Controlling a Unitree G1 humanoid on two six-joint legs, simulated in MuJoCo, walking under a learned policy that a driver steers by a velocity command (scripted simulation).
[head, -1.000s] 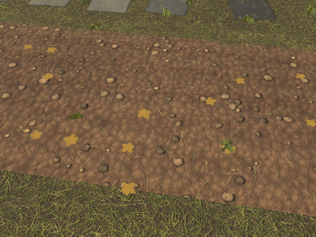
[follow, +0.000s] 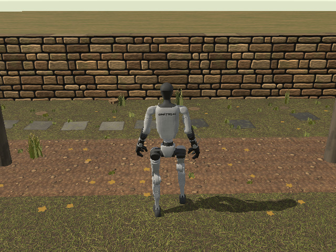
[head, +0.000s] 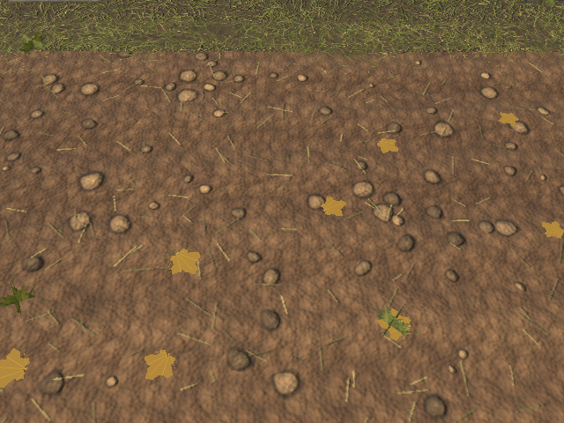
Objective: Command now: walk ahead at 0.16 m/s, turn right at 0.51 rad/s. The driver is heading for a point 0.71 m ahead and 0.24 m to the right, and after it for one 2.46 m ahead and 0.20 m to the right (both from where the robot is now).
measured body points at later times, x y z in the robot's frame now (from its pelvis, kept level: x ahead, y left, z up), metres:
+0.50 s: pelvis +0.08 -0.04 -0.01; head +0.13 -0.07 +0.44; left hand +0.30 +0.19 -0.10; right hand +0.17 -0.35 -0.13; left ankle +0.16 +0.12 -0.70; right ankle +0.13 -0.13 -0.75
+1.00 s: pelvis +0.14 -0.05 +0.00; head +0.16 -0.04 +0.45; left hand +0.43 +0.09 -0.09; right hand +0.03 -0.31 -0.11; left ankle +0.16 +0.09 -0.75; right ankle +0.12 -0.21 -0.71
